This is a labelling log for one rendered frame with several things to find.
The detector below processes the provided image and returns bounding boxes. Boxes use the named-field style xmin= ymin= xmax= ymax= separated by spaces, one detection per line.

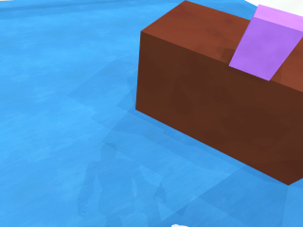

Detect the pedestal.
xmin=135 ymin=0 xmax=303 ymax=185

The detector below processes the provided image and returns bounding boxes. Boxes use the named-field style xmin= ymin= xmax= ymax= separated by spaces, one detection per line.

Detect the carton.
xmin=229 ymin=4 xmax=303 ymax=81

